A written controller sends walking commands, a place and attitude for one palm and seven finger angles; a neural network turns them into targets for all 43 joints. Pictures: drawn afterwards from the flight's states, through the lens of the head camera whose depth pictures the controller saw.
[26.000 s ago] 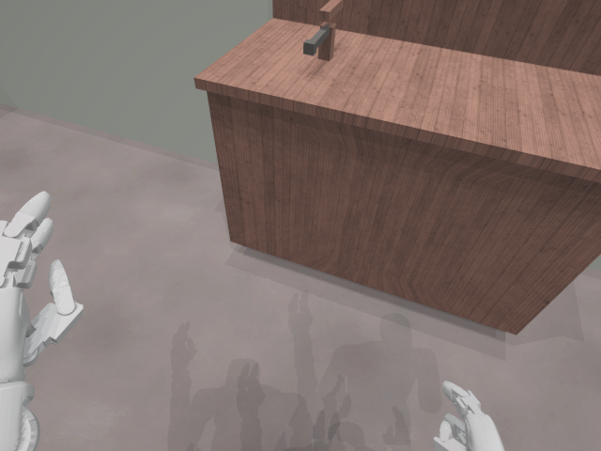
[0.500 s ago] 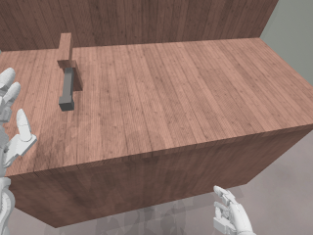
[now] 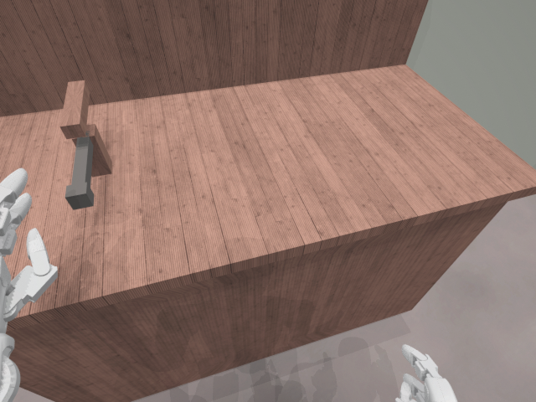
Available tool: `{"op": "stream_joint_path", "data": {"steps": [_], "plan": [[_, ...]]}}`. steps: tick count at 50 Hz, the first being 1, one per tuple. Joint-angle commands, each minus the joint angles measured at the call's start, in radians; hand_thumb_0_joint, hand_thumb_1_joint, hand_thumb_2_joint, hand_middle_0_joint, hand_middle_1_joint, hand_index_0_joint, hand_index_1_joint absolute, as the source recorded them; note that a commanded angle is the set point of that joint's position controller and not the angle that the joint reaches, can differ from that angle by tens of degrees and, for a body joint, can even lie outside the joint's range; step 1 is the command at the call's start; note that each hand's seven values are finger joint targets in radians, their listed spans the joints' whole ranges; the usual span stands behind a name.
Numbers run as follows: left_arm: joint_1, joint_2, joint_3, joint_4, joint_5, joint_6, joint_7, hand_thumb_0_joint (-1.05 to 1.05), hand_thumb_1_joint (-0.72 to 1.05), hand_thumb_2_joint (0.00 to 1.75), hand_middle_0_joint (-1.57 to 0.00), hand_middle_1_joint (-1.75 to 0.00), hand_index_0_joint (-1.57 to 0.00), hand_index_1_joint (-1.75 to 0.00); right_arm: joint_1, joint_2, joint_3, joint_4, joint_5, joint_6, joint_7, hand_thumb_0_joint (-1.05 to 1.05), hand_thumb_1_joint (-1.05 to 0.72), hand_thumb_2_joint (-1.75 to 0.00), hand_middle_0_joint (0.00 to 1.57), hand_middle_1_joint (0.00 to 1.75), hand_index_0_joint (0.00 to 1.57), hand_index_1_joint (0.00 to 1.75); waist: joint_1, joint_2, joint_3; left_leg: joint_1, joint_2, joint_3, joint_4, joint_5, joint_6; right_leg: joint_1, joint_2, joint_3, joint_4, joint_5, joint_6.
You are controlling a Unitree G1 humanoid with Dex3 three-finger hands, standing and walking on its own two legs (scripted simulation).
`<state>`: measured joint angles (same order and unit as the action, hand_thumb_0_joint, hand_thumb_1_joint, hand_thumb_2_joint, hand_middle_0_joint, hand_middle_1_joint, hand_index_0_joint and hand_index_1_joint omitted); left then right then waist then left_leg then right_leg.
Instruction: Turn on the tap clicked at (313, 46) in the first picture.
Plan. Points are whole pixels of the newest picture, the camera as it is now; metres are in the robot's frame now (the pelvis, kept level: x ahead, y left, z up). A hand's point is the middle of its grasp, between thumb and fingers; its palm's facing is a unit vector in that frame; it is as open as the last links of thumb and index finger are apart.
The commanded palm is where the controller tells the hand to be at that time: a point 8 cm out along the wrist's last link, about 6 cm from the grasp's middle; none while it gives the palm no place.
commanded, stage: come to a stop and stand still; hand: left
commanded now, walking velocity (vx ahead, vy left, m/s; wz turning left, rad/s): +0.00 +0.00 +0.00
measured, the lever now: (80, 196) +0.36 +0.31 +0.11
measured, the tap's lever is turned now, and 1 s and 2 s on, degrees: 0 0 0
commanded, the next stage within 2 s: look again from close up in 0.10 s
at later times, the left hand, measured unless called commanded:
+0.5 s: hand (28, 258) +0.23 +0.29 +0.16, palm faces +0.41 -0.85 -0.33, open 7.4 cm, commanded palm +0.17 +0.32 +0.18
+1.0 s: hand (42, 262) +0.22 +0.27 +0.16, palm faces +0.39 -0.85 -0.36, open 7.4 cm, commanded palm +0.15 +0.30 +0.18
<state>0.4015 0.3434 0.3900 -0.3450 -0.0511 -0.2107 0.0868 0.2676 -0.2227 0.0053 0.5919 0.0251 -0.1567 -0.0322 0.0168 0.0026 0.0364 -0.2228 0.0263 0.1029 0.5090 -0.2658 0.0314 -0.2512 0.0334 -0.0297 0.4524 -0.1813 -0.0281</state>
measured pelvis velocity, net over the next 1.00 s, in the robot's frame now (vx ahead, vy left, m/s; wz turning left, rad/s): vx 0.00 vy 0.02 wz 0.03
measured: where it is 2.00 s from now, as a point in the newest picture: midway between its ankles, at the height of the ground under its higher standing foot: outside the picture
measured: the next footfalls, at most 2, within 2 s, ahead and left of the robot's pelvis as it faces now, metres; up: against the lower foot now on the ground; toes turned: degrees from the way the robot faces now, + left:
none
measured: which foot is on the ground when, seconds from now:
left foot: down 0.00-1.00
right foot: down 0.00-1.00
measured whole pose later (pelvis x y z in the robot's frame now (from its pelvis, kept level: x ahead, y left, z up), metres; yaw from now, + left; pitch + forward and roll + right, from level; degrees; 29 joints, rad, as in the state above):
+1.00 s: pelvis +0.00 +0.02 +0.00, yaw +2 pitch -3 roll -2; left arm 0.40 0.36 0.37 -0.50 -0.05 -0.18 0.09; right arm 0.22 -0.17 0.01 0.54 0.02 -0.10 0.02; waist 0.02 -0.03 0.11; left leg -0.19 0.01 0.08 0.51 -0.27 0.05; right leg -0.20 0.01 -0.05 0.42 -0.18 0.00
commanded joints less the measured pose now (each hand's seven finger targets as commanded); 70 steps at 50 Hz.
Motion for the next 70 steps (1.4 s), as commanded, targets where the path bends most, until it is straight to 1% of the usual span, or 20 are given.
{"op": "stream_joint_path", "data": {"steps": [1,5,6,11,20,26,29,31,38,45,46,50,51,56,60,63,65,66,69,70], "plan": [[-0.142,0.157,0.04,-0.297,0.012,-0.075,0.025,0.0,0.9,0.9,-0.2,-0.3,-0.2,-0.3,-0.142,-0.098,-0.03,-0.164,-0.009,-0.085,-0.011,0.0,-0.9,-0.9,0.2,0.3,0.2,0.3,0.006,0.055,-0.104,0.033,0.037,-0.073,-0.101,-0.045,0.012,0.023,-0.109,0.148,-0.151,-0.104,0.005],[-0.08,0.191,0.087,-0.282,0.017,-0.066,0.037,0.0,0.9,0.9,-0.2,-0.3,-0.2,-0.3,-0.146,-0.103,-0.039,-0.155,-0.01,-0.083,-0.006,0.0,-0.9,-0.9,0.2,0.3,0.2,0.3,0.012,0.024,-0.123,0.048,0.041,-0.083,-0.098,0.072,0.002,0.066,-0.102,0.129,-0.118,0.05,0.003],[-0.073,0.165,0.071,-0.273,0.013,-0.065,0.037,0.0,0.9,0.9,-0.2,-0.3,-0.2,-0.3,-0.134,-0.106,-0.041,-0.157,-0.012,-0.077,-0.005,0.0,-0.9,-0.9,0.2,0.3,0.2,0.3,0.007,0.004,-0.133,0.038,0.045,-0.09,-0.1,0.09,0.0,0.086,-0.106,0.116,-0.102,0.073,0.001],[-0.032,0.174,0.097,-0.276,0.001,-0.061,0.033,0.0,0.9,0.9,-0.2,-0.3,-0.2,-0.3,-0.14,-0.103,-0.042,-0.168,-0.009,-0.051,-0.003,0.0,-0.9,-0.9,0.2,0.3,0.2,0.3,0.003,0.011,-0.146,0.045,0.059,-0.095,-0.101,0.208,-0.008,0.127,-0.1,0.08,-0.063,0.215,0.005],[-0.077,0.18,0.072,-0.385,0.006,-0.048,0.031,0.0,0.9,0.9,-0.2,-0.3,-0.2,-0.3,-0.157,-0.098,-0.039,-0.179,-0.002,-0.035,0.002,0.0,-0.9,-0.9,0.2,0.3,0.2,0.3,0.004,0.096,-0.158,0.102,0.08,-0.101,-0.106,0.382,-0.03,0.129,-0.083,0.034,-0.013,0.263,0.013],[-0.078,0.157,0.057,-0.344,0.003,-0.037,0.031,0.0,0.9,0.9,-0.2,-0.3,-0.2,-0.3,-0.143,-0.098,-0.037,-0.178,-0.007,-0.016,0.003,0.0,-0.9,-0.9,0.2,0.3,0.2,0.3,0.001,0.075,-0.128,0.063,0.09,-0.122,-0.138,0.328,-0.046,0.135,-0.077,0.012,-0.016,0.178,0.014],[-0.089,0.159,0.057,-0.338,0.006,-0.037,0.032,0.0,0.9,0.9,-0.2,-0.3,-0.2,-0.3,-0.143,-0.096,-0.04,-0.184,-0.005,-0.012,0.003,0.0,-0.9,-0.9,0.2,0.3,0.2,0.3,0.003,0.099,-0.103,0.016,0.1,-0.133,-0.168,0.215,-0.045,0.149,-0.08,0.015,-0.018,0.123,0.015],[-0.081,0.146,0.05,-0.325,0.003,-0.034,0.03,0.0,0.9,0.9,-0.2,-0.3,-0.2,-0.3,-0.146,-0.093,-0.034,-0.182,-0.007,-0.006,0.003,0.0,-0.9,-0.9,0.2,0.3,0.2,0.3,0.002,0.062,-0.1,0.013,0.098,-0.139,-0.178,0.204,-0.052,0.146,-0.07,0.004,-0.026,0.12,0.019],[-0.126,0.155,0.051,-0.344,0.004,-0.035,0.024,0.0,0.9,0.9,-0.2,-0.3,-0.2,-0.3,-0.141,-0.094,-0.049,-0.194,-0.006,0.0,0.016,0.0,-0.9,-0.9,0.2,0.3,0.2,0.3,-0.001,0.126,-0.077,0.046,0.169,-0.197,-0.229,0.199,-0.06,0.079,-0.049,-0.011,0.018,-0.03,0.028],[-0.077,0.192,0.098,-0.383,0.002,-0.033,0.026,0.0,0.9,0.9,-0.2,-0.3,-0.2,-0.3,-0.149,-0.093,-0.058,-0.207,0.002,0.004,0.032,0.0,-0.9,-0.9,0.2,0.3,0.2,0.3,0.0,0.106,-0.109,0.077,0.16,-0.166,-0.147,0.286,-0.053,0.102,-0.045,-0.028,-0.043,0.034,0.02],[-0.068,0.164,0.073,-0.372,-0.004,-0.033,0.021,0.0,0.9,0.9,-0.2,-0.3,-0.2,-0.3,-0.144,-0.093,-0.057,-0.206,-0.003,0.01,0.034,0.0,-0.9,-0.9,0.2,0.3,0.2,0.3,-0.004,0.114,-0.112,0.052,0.154,-0.16,-0.144,0.259,-0.048,0.12,-0.047,-0.028,-0.045,0.049,0.018],[-0.002,0.204,0.123,-0.369,-0.011,-0.031,0.021,0.0,0.9,0.9,-0.2,-0.3,-0.2,-0.3,-0.143,-0.094,-0.066,-0.211,0.005,0.012,0.031,0.0,-0.9,-0.9,0.2,0.3,0.2,0.3,-0.003,0.103,-0.114,0.026,0.146,-0.144,-0.113,0.193,-0.033,0.126,-0.058,-0.009,-0.044,0.098,0.012],[0.008,0.167,0.089,-0.351,-0.017,-0.03,0.017,0.0,0.9,0.9,-0.2,-0.3,-0.2,-0.3,-0.135,-0.092,-0.06,-0.206,-0.001,0.017,0.031,0.0,-0.9,-0.9,0.2,0.3,0.2,0.3,-0.007,0.095,-0.117,-0.004,0.134,-0.14,-0.108,0.145,-0.021,0.143,-0.064,-0.001,-0.058,0.099,0.011],[0.052,0.155,0.074,-0.314,-0.023,-0.019,0.036,0.0,0.9,0.9,-0.2,-0.3,-0.2,-0.3,-0.136,-0.092,-0.048,-0.182,-0.001,0.012,0.011,0.0,-0.9,-0.9,0.2,0.3,0.2,0.3,-0.009,0.005,-0.111,-0.021,0.037,-0.101,-0.035,-0.026,-0.007,0.106,-0.146,0.159,-0.155,0.052,-0.017],[-0.012,0.204,0.093,-0.347,-0.011,-0.007,0.059,0.0,0.9,0.9,-0.2,-0.3,-0.2,-0.3,-0.158,-0.097,-0.049,-0.168,0.007,0.012,-0.009,0.0,-0.9,-0.9,0.2,0.3,0.2,0.3,-0.009,-0.029,-0.069,-0.018,0.002,-0.108,0.038,-0.04,-0.004,0.027,-0.225,0.269,-0.244,-0.073,-0.033],[-0.028,0.19,0.078,-0.32,-0.011,-0.006,0.067,0.0,0.9,0.9,-0.2,-0.3,-0.2,-0.3,-0.145,-0.098,-0.05,-0.161,0.005,0.011,-0.012,0.0,-0.9,-0.9,0.2,0.3,0.2,0.3,-0.007,-0.1,-0.081,-0.047,-0.011,-0.119,0.068,-0.034,-0.006,0.056,-0.272,0.287,-0.248,-0.088,-0.047],[-0.031,0.215,0.095,-0.352,-0.006,-0.007,0.075,0.0,0.9,0.9,-0.2,-0.3,-0.2,-0.3,-0.166,-0.103,-0.053,-0.153,0.008,0.009,-0.013,0.0,-0.9,-0.9,0.2,0.3,0.2,0.3,-0.003,-0.07,-0.094,-0.01,-0.005,-0.134,0.026,-0.005,-0.004,0.055,-0.274,0.268,-0.214,-0.043,-0.065],[-0.029,0.182,0.067,-0.343,-0.007,-0.013,0.073,0.0,0.9,0.9,-0.2,-0.3,-0.2,-0.3,-0.154,-0.102,-0.05,-0.148,0.0,0.01,-0.013,0.0,-0.9,-0.9,0.2,0.3,0.2,0.3,-0.007,-0.073,-0.112,0.0,-0.003,-0.135,-0.009,0.016,0.0,0.079,-0.257,0.222,-0.191,-0.036,-0.058],[0.006,0.191,0.08,-0.371,-0.007,-0.024,0.074,0.0,0.9,0.9,-0.2,-0.3,-0.2,-0.3,-0.169,-0.107,-0.056,-0.159,-0.004,0.0,-0.017,0.0,-0.9,-0.9,0.2,0.3,0.2,0.3,0.0,0.022,-0.143,0.069,0.045,-0.172,-0.102,0.151,0.01,0.099,-0.169,0.141,-0.107,0.065,-0.015],[-0.888,0.988,0.265,-0.746,-0.006,-0.196,0.082,0.0,0.9,0.9,-0.2,-0.3,-0.2,-0.3,0.011,-0.128,0.174,-0.283,0.069,0.015,-0.088,0.0,-0.9,-0.9,0.2,0.3,0.2,0.3,-0.056,0.214,-0.071,-0.144,0.005,-0.173,-0.054,0.053,0.01,0.023,-0.09,0.066,-0.069,-0.159,0.082]]}}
